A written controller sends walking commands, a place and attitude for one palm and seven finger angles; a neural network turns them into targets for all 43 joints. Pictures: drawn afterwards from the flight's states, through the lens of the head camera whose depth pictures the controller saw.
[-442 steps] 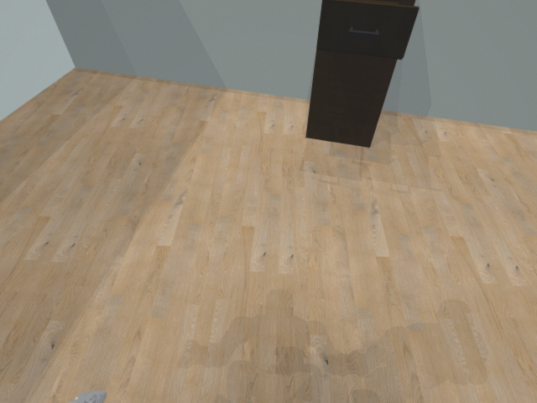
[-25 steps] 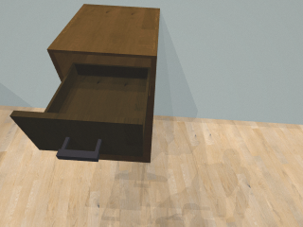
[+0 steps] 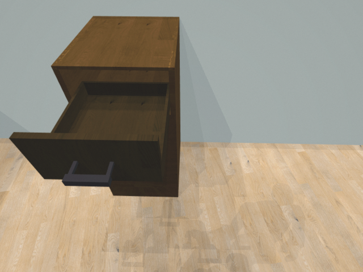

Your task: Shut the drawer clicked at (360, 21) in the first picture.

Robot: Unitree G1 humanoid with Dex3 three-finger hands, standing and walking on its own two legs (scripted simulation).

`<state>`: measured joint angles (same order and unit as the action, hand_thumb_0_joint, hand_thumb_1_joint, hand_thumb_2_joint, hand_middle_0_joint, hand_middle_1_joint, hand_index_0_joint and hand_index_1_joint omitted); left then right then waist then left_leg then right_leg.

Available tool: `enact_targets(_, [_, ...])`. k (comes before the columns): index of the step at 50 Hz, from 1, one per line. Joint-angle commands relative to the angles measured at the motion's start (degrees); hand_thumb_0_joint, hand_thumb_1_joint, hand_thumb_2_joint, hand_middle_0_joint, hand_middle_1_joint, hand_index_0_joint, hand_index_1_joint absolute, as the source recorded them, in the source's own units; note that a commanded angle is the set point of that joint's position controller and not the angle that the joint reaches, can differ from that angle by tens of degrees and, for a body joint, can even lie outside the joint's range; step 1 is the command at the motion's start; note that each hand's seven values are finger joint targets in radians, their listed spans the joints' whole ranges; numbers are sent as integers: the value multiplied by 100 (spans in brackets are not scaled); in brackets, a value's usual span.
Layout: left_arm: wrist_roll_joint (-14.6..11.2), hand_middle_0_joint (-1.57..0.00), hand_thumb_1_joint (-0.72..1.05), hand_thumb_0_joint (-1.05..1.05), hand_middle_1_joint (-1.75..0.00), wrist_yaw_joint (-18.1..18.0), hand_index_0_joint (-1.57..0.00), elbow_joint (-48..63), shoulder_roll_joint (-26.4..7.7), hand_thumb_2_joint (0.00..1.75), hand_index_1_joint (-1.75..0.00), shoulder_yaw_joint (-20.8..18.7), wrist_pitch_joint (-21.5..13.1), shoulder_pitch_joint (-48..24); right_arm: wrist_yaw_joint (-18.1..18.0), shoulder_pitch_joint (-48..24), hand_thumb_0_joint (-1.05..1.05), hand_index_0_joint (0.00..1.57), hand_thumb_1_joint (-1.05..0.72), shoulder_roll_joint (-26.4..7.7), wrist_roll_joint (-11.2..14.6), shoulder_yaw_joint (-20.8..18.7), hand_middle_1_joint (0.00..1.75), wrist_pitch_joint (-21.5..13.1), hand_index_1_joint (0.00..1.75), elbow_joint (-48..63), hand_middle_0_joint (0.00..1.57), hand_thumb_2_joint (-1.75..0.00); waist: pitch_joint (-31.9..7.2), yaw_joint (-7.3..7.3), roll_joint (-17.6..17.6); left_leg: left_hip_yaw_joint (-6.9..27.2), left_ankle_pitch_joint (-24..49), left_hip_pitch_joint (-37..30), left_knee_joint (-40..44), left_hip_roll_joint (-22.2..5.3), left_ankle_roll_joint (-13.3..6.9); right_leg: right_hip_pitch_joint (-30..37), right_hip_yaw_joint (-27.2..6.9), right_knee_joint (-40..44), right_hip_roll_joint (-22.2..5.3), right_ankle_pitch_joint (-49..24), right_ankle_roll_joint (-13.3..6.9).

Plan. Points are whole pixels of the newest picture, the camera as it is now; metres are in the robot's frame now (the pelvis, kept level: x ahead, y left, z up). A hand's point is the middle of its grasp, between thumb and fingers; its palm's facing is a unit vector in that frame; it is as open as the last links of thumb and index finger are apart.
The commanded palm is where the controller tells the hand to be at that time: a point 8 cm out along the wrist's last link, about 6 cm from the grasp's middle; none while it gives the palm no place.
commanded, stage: come to a stop and stand still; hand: left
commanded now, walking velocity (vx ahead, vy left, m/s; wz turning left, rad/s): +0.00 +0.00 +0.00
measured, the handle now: (90, 172) +0.35 +0.25 +0.01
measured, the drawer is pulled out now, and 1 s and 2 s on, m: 0.30 0.30 0.30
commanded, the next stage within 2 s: look again from close up in 0.52 s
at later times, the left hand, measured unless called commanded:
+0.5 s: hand out of the picture +0.00 +0.25 -0.15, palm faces -0.03 -0.95 -0.32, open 7.4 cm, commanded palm none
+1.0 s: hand out of the picture +0.06 +0.22 -0.15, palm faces -0.05 -0.96 -0.28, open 7.4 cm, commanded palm none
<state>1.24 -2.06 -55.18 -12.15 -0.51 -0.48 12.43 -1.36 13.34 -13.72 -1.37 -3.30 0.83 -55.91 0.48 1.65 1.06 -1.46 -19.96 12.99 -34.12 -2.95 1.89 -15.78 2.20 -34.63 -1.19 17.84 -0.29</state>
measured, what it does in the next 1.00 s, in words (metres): stands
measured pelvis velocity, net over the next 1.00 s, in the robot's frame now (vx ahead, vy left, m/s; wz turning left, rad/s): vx -0.01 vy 0.01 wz -0.02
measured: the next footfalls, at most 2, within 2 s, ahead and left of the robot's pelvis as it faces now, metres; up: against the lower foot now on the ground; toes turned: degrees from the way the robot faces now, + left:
none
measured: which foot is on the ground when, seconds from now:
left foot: down 0.00-1.00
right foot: down 0.00-1.00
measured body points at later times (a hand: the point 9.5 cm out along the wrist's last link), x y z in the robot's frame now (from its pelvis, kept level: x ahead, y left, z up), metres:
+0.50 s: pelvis -0.03 +0.02 +0.01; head -0.01 +0.01 +0.46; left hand +0.00 +0.30 -0.13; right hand +0.01 -0.25 -0.14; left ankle -0.02 +0.14 -0.73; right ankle +0.01 -0.12 -0.73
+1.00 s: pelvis -0.01 +0.01 +0.01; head +0.00 +0.01 +0.46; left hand +0.06 +0.27 -0.13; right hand +0.04 -0.26 -0.13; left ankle -0.02 +0.14 -0.73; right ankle +0.01 -0.12 -0.73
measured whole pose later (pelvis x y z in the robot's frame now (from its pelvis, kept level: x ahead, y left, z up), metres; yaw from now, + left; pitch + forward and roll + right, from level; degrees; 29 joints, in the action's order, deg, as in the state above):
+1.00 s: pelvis -0.01 +0.01 +0.01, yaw -1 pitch -2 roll +0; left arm 1.0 -1.0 -62.1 -14.4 0.4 -1.0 9.5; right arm -0.1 8.5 -15.4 -0.9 -0.6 -0.4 -64.2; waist 2.7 0.6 0.1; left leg -3.4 -13.4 7.8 -23.1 -1.5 0.7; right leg -11.4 0.5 -24.4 -2.1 11.1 1.2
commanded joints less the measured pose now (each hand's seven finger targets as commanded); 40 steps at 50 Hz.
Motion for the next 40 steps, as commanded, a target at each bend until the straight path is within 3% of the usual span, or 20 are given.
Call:
enact_targets(1, [-41, -20, 90, 0, -30, -7, -20, 380, -1180, 90, -30, -234, -88, -228, 15, -8, 0, 20, -90, -708, 17, -73, 30, -147, 30, 309, 20, -90, 234, -26, -23, 204, 1014, -8, 641, -212, -313, -141, -682, 1133, -525, -765, -214])
enact_targets(7, [-33, -20, 90, 0, -30, 73, -20, 241, -1294, 90, -30, -199, -46, -313, 61, -304, 0, 20, -90, -1026, -6, -17, 30, -163, 30, 302, 20, -90, 409, -107, 124, 391, 163, 256, 1225, -275, -355, -30, -638, 1389, -422, 175, -127])
enact_targets(10, [-27, -20, 90, 0, -30, 98, -20, 173, -1309, 90, -30, -185, -41, -271, 79, -311, 0, 20, -90, -1108, -9, -3, 30, -168, 30, 248, 20, -90, 316, -124, 87, 460, -133, 288, 1398, -287, -369, 78, -607, 1438, -415, 269, -104])
enact_targets(13, [-32, -20, 90, 0, -30, 108, -20, 91, -1308, 90, -30, -176, -61, -247, 82, -270, 0, 20, -90, -1153, 2, 6, 30, -194, 30, 158, 20, -90, 81, -117, 6, 488, 90, 96, 1443, -318, -379, 203, -581, 1434, -440, 52, -100])
enact_targets(20, [-38, -20, 90, 0, -30, 108, -20, -177, -1307, 90, -30, -130, -68, -153, 92, -284, 0, 20, -90, -1196, 35, 40, 30, -205, 30, -125, 20, -90, 166, -148, -20, 539, 57, 175, 1625, -362, -356, 314, -535, 1408, -467, -190, -59])
enact_targets(27, [-51, -20, 90, 0, -30, 76, -20, -371, -1270, 90, -30, -119, -103, -67, 79, -245, 0, 20, -90, -1132, 71, 65, 30, -234, 30, -417, 20, -90, -63, -138, -195, 421, 786, -175, 1504, -367, -343, 449, -546, 1368, -538, -702, -64])
enact_targets(40, [-38, -20, 90, 0, -30, 46, -20, -449, -1206, 90, -30, -104, -107, -141, 68, -404, 0, 20, -90, -1047, 73, 87, 30, -215, 30, -594, 20, -90, 125, -138, -85, 324, 963, -292, 1545, -362, -290, 408, -594, 1452, -560, -894, -57])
